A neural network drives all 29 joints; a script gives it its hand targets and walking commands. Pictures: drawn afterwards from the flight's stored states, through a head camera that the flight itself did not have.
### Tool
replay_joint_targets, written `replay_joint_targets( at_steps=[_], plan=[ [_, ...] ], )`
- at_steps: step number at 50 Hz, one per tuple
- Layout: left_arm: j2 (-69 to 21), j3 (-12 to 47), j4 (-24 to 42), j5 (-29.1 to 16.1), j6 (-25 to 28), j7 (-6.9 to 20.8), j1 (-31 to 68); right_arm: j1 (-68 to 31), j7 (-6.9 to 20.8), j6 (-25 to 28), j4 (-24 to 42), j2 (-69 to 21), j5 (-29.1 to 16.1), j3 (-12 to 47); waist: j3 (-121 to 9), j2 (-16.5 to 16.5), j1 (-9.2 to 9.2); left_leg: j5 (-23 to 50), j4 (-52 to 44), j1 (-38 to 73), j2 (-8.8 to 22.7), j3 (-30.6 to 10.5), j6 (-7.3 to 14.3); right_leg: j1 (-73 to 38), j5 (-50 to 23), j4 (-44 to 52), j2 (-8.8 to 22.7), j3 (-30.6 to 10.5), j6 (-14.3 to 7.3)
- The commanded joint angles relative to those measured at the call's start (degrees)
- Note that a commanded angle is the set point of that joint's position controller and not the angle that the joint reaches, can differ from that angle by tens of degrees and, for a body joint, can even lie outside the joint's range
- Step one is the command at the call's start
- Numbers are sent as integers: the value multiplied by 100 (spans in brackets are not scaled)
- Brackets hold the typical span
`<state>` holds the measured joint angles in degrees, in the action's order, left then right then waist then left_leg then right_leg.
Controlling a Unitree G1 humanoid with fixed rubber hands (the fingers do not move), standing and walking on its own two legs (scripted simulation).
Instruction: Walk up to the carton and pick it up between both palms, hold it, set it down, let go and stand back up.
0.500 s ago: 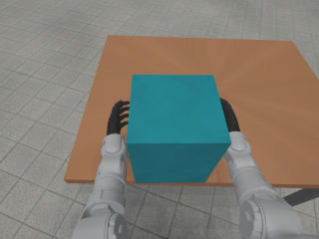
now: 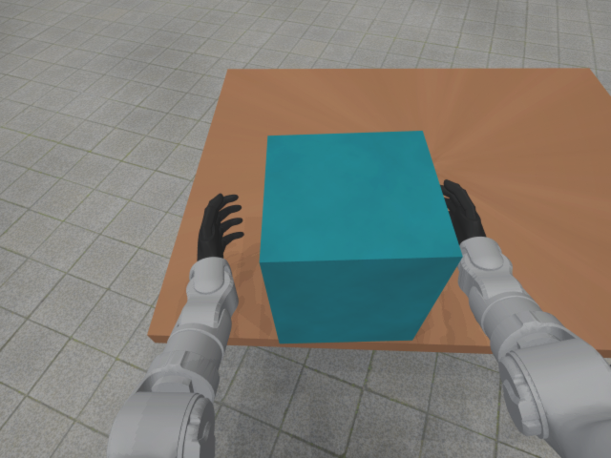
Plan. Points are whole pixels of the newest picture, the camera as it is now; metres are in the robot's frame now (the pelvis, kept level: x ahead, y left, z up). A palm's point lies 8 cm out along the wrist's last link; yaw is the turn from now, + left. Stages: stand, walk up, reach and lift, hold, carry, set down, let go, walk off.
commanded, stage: set down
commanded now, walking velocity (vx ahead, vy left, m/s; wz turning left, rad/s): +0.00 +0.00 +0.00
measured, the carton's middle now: (345, 245) +0.39 -0.02 +0.02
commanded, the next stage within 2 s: none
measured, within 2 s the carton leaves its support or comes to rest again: neither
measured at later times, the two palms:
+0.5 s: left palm (196, 314) +0.29 +0.19 +0.00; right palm (505, 302) +0.30 -0.23 +0.00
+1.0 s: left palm (197, 368) +0.22 +0.18 -0.01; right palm (528, 364) +0.23 -0.24 -0.01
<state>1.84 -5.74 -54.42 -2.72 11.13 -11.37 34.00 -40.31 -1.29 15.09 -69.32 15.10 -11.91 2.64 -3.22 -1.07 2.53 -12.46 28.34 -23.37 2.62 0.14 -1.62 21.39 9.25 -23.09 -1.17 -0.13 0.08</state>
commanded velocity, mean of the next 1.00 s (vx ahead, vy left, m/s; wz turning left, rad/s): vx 0.00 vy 0.00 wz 0.00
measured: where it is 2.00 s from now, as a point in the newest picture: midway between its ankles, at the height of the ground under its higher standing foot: outside the picture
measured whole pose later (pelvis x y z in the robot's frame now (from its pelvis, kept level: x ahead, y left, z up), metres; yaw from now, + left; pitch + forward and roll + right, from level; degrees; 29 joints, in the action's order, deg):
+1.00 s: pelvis -0.02 -0.03 +0.00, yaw +0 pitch +5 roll +0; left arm 6.1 -0.1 -29.8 -8.1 12.6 -7.3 -0.1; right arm 0.2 3.3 16.4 -35.0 15.0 -15.7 2.3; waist -3.5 1.2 1.6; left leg -7.6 22.1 -19.7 2.6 0.1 -1.6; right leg 21.0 7.8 -23.6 -1.2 -0.1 -1.0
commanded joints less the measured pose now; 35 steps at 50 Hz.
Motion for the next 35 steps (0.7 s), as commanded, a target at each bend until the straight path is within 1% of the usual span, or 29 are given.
replay_joint_targets(
  at_steps=[1, 2, 3, 4, 6, 7, 9, 10, 11, 12, 13, 14, 15, 16, 17, 18, 19, 20, 21, 23, 24, 25, 26, 28, 30, 31, 33, 34, 35],
  plan=[
    [592, 380, 510, -124, 492, 137, 1773, -1800, 183, 432, 529, 1113, -1040, -16, -3267, 192, -57, 1876, 63, 894, -146, 291, -314, -631, -1506, -102, -395, 152, -79],
    [605, 347, 673, -139, 539, 140, 1717, -1745, 215, 452, 702, 1107, -1078, -2, -3383, 180, -8, 1935, 34, 1027, -146, 287, -307, -644, -1499, -89, -397, 167, -83],
    [662, 285, 752, -109, 536, 148, 1575, -1635, 208, 498, 791, 1157, -1116, 9, -3446, 287, 40, 2050, 67, 964, -161, 280, -287, -796, -1697, -124, -398, 130, -60],
    [654, 317, 629, -112, 543, 172, 1472, -1559, 238, 485, 726, 1147, -1149, 81, -3199, 265, 19, 1912, -5, 993, -165, 287, -268, -814, -1605, -65, -368, 111, -56],
    [686, 307, 694, -132, 595, 166, 1506, -1596, 275, 497, 858, 1189, -1156, 68, -3257, 283, 6, 1767, -21, 908, -188, 287, -227, -815, -1511, -81, -328, 60, -53],
    [720, 255, 872, -87, 601, 149, 1224, -1367, 307, 532, 981, 1250, -1225, 92, -3250, 273, 37, 1936, -24, 1066, -176, 260, -239, -957, -1653, -97, -349, 74, -61],
    [641, 322, 1253, -47, 596, 140, 821, -958, 379, 605, 1184, 1356, -1231, -25, -3232, 235, -39, 2001, -108, 1277, -177, 200, -255, -916, -1645, -28, -377, 112, -88],
    [733, 301, 1314, -142, 640, 144, 1066, -1135, 389, 607, 1418, 1366, -1227, -25, -3404, 287, -21, 1909, -107, 1317, -198, 229, -229, -921, -1495, -11, -372, 100, -74],
    [724, 359, 1368, -170, 642, 155, 838, -920, 393, 648, 1660, 1370, -1275, 28, -3352, 419, -57, 1924, -97, 1307, -205, 224, -185, -1062, -1632, -14, -367, 58, -59],
    [756, 354, 1489, -151, 689, 147, 888, -997, 397, 662, 1877, 1383, -1205, -6, -3371, 382, -4, 1799, -143, 1242, -235, 232, -192, -1097, -1490, -8, -342, 49, -41],
    [837, 348, 1776, -180, 728, 120, 782, -809, 425, 661, 1968, 1423, -1149, -102, -3506, 392, -51, 1856, -163, 1277, -243, 223, -190, -1219, -1613, -44, -341, 47, -54],
    [780, 402, 1781, -213, 747, 118, 715, -830, 416, 681, 2098, 1437, -1129, -84, -3368, 457, -80, 1843, -168, 1344, -229, 198, -180, -1157, -1587, -41, -348, 52, -45],
    [820, 389, 1631, -242, 737, 124, 872, -931, 424, 661, 2063, 1469, -1036, -169, -3159, 482, -51, 1561, -210, 1301, -256, 207, -171, -1009, -1234, 11, -339, 37, -42],
    [780, 486, 2202, -290, 771, 81, 542, -536, 449, 689, 2506, 1464, -1063, -216, -3396, 435, -133, 1696, -206, 1513, -249, 183, -177, -1142, -1338, 7, -349, 74, -66],
    [809, 485, 2140, -330, 781, 93, 565, -496, 449, 680, 2524, 1419, -1026, -230, -3198, 464, -112, 1525, -254, 1409, -253, 173, -155, -1106, -1178, 27, -323, 40, -63],
    [799, 506, 2328, -377, 784, 82, 414, -375, 473, 670, 2727, 1416, -974, -241, -3168, 562, -130, 1564, -246, 1457, -253, 158, -142, -1182, -1293, 10, -322, 39, -74],
    [813, 603, 2261, -419, 741, 84, 570, -495, 518, 634, 2655, 1533, -948, -333, -3023, 473, -174, 1249, -337, 1452, -247, 146, -146, -921, -869, 83, -322, 56, -76],
    [775, 707, 1985, -508, 688, 110, 770, -599, 527, 543, 2500, 1443, -890, -299, -2787, 483, -213, 903, -399, 1345, -247, 170, -98, -764, -526, 122, -278, 40, -82],
    [806, 683, 2333, -523, 695, 93, 503, -250, 546, 525, 2768, 1430, -875, -322, -2860, 492, -169, 936, -406, 1466, -243, 149, -95, -897, -512, 114, -265, 38, -84],
    [786, 760, 2527, -552, 668, 79, 133, 110, 577, 478, 2971, 1389, -866, -328, -2684, 553, -208, 827, -457, 1554, -241, 127, -70, -929, -424, 139, -231, 32, -78],
    [919, 698, 2462, -600, 665, 91, 343, -12, 587, 459, 2929, 1445, -809, -415, -2631, 634, -185, 666, -515, 1518, -247, 142, -47, -963, -283, 161, -243, 27, -68],
    [869, 644, 2511, -530, 619, 82, 60, 192, 593, 453, 2916, 1445, -775, -410, -2661, 571, -174, 829, -515, 1569, -243, 163, -63, -1022, -441, 148, -227, 36, -74],
    [827, 772, 2606, -574, 571, 99, 53, 236, 617, 419, 2954, 1445, -765, -401, -2561, 615, -207, 723, -559, 1635, -232, 169, -45, -999, -316, 181, -223, 33, -77],
    [795, 752, 2534, -560, 470, 124, -122, 424, 647, 356, 2864, 1388, -708, -436, -2400, 573, -233, 641, -627, 1629, -245, 156, -33, -967, -210, 242, -203, 25, -93],
    [861, 621, 2578, -493, 440, 175, -441, 819, 646, 342, 3052, 1295, -678, -388, -2327, 658, -159, 589, -691, 1609, -278, 195, 33, -1183, -149, 292, -144, -49, -29],
    [922, 613, 2577, -493, 412, 203, -509, 892, 635, 339, 3057, 1296, -688, -394, -2282, 678, -200, 628, -733, 1544, -296, 202, 40, -1310, -303, 278, -133, -64, -23],
    [926, 518, 2787, -410, 418, 233, -671, 1059, 625, 367, 3245, 1267, -726, -387, -2301, 639, -159, 781, -752, 1495, -329, 191, 52, -1492, -493, 250, -112, -114, 2],
    [903, 570, 2948, -439, 399, 253, -857, 1290, 609, 387, 3332, 1256, -713, -418, -2492, 633, -222, 950, -749, 1649, -312, 182, 47, -1562, -662, 238, -130, -75, -4],
    [904, 537, 2944, -410, 405, 291, -994, 1419, 582, 413, 3390, 1165, -707, -349, -2346, 605, -184, 944, -757, 1580, -359, 193, 56, -1621, -725, 256, -96, -117, 19]
  ],
)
